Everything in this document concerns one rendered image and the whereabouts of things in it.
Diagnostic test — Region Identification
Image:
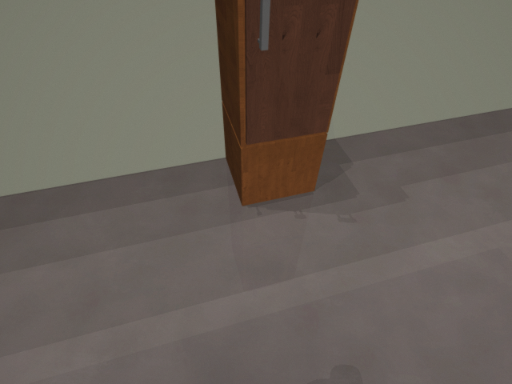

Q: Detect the cupboard door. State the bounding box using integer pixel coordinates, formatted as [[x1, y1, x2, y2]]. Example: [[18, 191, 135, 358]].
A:
[[245, 0, 356, 145]]

